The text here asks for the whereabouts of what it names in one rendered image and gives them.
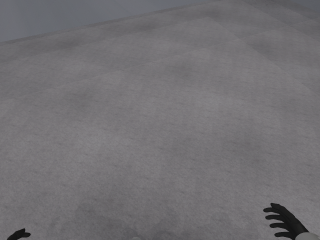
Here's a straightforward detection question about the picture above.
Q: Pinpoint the robot left hand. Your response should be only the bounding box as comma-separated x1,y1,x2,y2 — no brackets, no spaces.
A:
7,228,31,240

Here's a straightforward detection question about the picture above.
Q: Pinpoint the robot right hand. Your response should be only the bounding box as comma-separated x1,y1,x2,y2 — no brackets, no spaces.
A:
263,203,309,240

